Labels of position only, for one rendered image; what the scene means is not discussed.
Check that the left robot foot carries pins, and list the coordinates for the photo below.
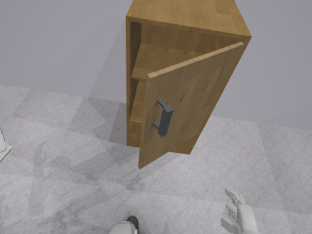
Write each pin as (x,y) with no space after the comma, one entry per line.
(132,219)

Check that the right robot hand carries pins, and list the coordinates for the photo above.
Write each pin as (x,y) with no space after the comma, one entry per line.
(238,220)

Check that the handle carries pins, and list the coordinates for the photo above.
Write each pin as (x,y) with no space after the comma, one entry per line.
(165,119)

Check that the robot left thigh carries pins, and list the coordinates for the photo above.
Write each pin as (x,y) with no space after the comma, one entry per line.
(123,228)

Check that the cupboard door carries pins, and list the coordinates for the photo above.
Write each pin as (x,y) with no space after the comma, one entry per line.
(190,88)

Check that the left robot hand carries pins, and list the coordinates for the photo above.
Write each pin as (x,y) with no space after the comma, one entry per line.
(5,148)

